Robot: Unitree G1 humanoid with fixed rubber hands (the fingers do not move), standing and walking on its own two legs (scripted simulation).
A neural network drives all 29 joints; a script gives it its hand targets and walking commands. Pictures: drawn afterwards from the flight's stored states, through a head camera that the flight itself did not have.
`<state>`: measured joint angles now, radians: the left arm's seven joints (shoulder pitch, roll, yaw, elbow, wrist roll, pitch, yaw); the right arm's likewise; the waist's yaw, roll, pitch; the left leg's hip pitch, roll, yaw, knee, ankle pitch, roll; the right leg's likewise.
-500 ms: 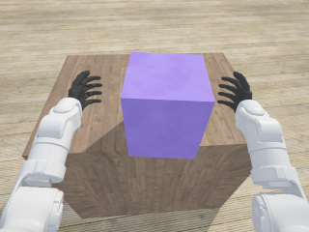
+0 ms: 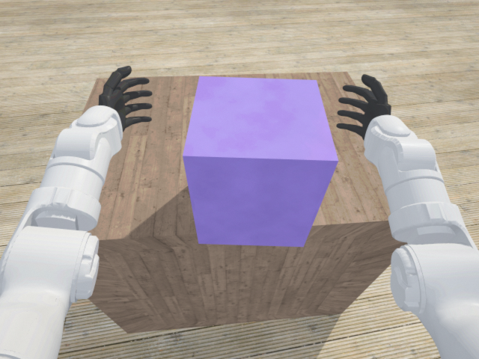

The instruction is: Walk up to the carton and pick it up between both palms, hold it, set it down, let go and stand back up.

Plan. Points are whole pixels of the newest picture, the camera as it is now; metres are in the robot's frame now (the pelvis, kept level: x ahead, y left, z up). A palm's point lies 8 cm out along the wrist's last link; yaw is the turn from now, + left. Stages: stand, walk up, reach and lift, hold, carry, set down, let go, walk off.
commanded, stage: reach and lift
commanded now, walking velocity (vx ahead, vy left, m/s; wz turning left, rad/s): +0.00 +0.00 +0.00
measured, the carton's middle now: (254, 166) +0.44 -0.03 +0.07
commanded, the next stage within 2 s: none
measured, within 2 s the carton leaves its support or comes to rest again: neither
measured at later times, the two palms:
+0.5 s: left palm (134, 137) +0.47 +0.18 +0.12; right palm (363, 142) +0.44 -0.22 +0.13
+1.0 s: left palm (150, 156) +0.45 +0.16 +0.09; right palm (345, 162) +0.43 -0.20 +0.09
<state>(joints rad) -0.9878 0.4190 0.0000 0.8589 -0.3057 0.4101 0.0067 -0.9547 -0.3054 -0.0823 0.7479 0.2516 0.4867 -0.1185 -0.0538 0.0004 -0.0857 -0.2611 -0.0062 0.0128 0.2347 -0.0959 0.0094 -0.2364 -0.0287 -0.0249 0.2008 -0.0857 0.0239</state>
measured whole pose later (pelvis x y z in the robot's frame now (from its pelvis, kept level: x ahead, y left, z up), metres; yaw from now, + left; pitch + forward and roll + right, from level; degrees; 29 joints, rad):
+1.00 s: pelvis +0.00 -0.01 +0.00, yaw -1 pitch +17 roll +0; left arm -0.86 0.25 0.08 1.03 -0.12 0.04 -0.02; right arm -0.81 -0.14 -0.14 0.88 0.07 0.10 -0.11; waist -0.04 0.01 -0.19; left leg -0.39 0.00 0.03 0.10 -0.01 0.00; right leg -0.39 -0.02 -0.01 0.10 -0.01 0.02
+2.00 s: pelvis +0.02 -0.01 +0.00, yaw +0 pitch +15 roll +0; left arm -0.78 -0.04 0.48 0.87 0.36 0.02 0.01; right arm -0.77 0.10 -0.55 0.76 -0.40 0.06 0.00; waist -0.05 0.02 -0.19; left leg -0.23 0.00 0.01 -0.09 0.06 0.00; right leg -0.22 -0.02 -0.03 -0.09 0.05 0.01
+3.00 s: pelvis +0.00 +0.00 +0.00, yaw -1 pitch +8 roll +0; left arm -0.91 0.05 0.30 0.86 0.15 0.30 0.08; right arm -0.92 -0.01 -0.41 0.77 -0.20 0.35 -0.09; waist -0.06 0.01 -0.18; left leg -0.14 -0.01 0.02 -0.04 0.04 0.02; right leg -0.14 -0.03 -0.01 -0.03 0.04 0.02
